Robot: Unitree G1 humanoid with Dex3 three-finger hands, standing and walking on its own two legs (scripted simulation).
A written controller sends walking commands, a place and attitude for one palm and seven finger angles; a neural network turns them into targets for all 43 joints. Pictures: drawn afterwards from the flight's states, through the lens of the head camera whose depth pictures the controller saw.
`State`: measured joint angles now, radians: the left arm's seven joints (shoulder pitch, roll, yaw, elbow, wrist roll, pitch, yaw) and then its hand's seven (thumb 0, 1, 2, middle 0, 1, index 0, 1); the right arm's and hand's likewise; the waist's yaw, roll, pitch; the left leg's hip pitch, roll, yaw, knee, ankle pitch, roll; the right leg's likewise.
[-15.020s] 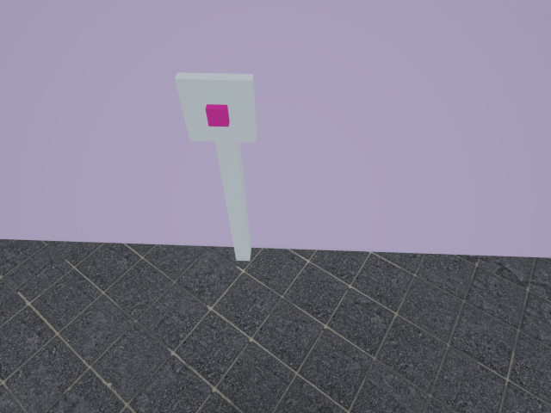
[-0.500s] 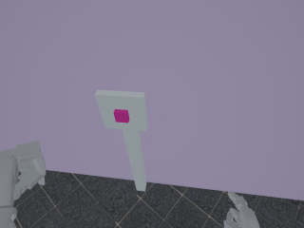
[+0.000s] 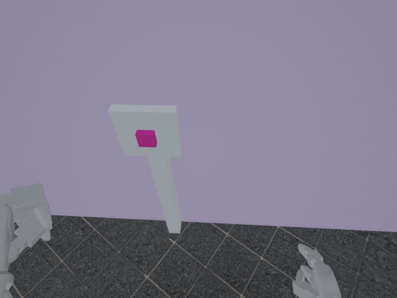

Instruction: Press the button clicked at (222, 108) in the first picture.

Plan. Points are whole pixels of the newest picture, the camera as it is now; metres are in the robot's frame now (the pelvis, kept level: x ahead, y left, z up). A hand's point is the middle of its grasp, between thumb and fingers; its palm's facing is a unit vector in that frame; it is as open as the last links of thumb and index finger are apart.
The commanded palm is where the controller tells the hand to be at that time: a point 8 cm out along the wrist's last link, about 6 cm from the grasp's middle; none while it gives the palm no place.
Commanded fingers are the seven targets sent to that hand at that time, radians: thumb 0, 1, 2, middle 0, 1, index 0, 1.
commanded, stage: step back with the hand held close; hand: left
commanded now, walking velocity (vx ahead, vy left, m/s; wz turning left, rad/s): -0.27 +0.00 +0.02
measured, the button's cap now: (146, 137) +0.53 +0.20 -0.01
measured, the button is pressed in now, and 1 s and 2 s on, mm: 0 0 0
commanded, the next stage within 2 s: stop stepping back and stand still in 1.40 s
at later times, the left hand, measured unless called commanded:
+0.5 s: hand (17, 263) +0.13 +0.25 +0.15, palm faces +0.36 -0.80 -0.48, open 3.1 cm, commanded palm +0.07 +0.29 +0.17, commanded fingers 0.00 0.90 0.90 -1.30 -1.50 -1.30 -1.50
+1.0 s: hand out of the picture +0.09 +0.27 +0.16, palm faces +0.39 -0.78 -0.49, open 3.1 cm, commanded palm +0.02 +0.30 +0.17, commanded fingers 0.00 0.90 0.90 -1.30 -1.50 -1.30 -1.50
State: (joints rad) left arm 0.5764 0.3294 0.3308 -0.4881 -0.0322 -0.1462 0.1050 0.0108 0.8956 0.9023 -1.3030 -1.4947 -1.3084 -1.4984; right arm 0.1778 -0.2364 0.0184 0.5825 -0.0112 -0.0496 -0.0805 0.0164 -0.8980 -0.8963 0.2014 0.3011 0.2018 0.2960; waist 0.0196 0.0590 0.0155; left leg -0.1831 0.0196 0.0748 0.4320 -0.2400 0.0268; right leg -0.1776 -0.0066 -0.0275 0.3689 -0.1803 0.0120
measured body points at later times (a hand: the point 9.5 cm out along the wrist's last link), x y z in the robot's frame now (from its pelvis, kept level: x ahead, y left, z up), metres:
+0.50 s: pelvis -0.06 +0.01 -0.01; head -0.03 +0.02 +0.44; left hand +0.11 +0.29 +0.18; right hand +0.13 -0.22 -0.09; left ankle +0.00 +0.10 -0.74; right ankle +0.01 -0.13 -0.74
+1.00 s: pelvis -0.10 +0.02 -0.01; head -0.07 +0.05 +0.43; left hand +0.06 +0.31 +0.19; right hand +0.07 -0.22 -0.09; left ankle -0.01 +0.10 -0.74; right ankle -0.13 -0.12 -0.71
